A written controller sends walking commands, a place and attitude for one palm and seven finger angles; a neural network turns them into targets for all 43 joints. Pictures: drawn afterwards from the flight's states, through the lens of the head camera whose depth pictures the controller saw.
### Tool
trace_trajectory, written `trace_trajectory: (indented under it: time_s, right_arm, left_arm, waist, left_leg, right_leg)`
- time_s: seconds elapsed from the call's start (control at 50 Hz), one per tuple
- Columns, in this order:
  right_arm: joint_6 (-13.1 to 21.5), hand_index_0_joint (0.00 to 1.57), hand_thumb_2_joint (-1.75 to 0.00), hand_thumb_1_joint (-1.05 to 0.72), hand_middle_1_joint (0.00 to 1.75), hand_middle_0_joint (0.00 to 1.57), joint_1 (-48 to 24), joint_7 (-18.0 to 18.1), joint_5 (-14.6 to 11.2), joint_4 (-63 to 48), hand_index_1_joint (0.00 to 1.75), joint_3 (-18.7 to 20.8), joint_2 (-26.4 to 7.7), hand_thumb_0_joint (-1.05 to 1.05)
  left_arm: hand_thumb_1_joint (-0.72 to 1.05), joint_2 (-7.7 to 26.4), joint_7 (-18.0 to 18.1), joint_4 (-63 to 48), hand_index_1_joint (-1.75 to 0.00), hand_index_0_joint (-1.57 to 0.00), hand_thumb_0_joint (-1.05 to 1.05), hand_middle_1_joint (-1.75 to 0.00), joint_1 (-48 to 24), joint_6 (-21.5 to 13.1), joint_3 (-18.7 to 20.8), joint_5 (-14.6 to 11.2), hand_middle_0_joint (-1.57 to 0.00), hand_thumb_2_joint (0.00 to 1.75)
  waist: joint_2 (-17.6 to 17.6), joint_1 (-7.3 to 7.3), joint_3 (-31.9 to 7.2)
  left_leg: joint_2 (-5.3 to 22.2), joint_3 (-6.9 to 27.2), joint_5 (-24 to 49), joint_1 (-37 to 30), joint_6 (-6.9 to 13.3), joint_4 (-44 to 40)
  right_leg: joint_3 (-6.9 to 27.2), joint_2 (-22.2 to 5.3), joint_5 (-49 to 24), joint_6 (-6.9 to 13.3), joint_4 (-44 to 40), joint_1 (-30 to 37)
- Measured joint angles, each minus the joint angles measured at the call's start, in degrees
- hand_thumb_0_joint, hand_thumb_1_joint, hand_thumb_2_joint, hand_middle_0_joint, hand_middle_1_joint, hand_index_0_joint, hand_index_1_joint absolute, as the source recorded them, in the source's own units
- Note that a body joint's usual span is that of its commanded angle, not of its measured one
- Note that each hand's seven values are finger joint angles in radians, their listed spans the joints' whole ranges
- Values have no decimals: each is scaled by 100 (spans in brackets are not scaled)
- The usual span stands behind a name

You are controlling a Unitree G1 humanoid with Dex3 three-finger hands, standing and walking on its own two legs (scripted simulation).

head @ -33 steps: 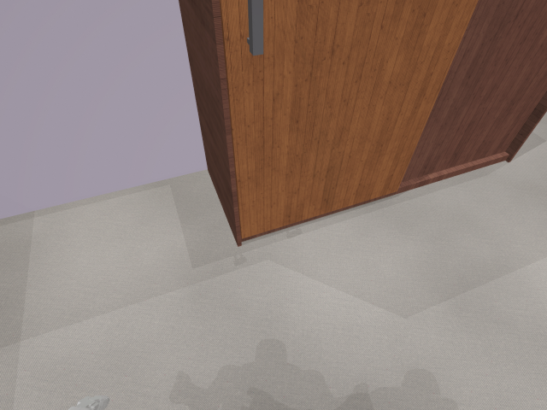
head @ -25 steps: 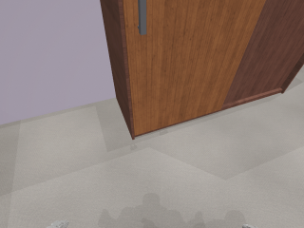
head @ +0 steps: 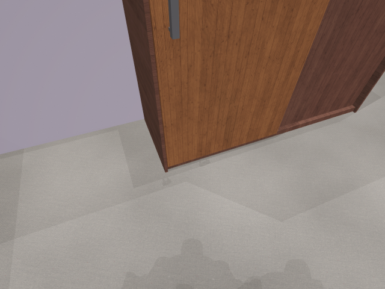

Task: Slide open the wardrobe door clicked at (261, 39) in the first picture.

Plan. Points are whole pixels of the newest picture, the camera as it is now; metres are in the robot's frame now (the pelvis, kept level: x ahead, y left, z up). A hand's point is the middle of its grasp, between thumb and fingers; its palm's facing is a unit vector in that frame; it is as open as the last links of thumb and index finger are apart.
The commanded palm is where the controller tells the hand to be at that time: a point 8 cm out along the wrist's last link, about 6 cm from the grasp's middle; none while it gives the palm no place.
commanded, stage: stand and wait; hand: left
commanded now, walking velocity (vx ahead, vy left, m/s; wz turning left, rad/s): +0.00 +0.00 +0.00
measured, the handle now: out of the picture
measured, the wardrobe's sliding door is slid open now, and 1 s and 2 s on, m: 0.00 0.00 0.00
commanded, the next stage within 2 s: look at it before walking up in 0.16 s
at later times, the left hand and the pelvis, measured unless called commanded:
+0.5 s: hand out of the picture +0.09 +0.24 -0.15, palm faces -0.04 -0.94 -0.33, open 7.4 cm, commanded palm none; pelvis +0.00 -0.01 +0.00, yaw +0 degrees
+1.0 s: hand out of the picture +0.08 +0.24 -0.15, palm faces -0.04 -0.94 -0.34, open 7.4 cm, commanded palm none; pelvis +0.01 -0.01 +0.00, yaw -2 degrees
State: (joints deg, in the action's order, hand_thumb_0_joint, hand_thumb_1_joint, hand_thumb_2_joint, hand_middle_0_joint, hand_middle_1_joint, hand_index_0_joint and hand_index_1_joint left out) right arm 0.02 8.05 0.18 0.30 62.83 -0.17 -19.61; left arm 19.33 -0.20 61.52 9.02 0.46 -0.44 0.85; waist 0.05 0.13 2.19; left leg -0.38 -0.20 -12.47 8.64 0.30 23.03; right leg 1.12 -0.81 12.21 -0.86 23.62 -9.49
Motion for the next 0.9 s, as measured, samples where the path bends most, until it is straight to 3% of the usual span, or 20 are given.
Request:
trace_trajectory:
  time_s: [0.9]
  right_arm:
    - [42, 20, -90, -90, 30, 20, -159, 7, -11, 59, 30, -36, 9, 1]
  left_arm:
    - [91, -5, -1, 51, -30, -20, 1, -30, -122, -50, 5, 5, -20, 90]
  waist:
    - [5, -7, -35]
  left_leg:
    - [77, -15, 76, -177, -66, -266]
  right_leg:
    - [13, 75, -83, 57, -250, 155]
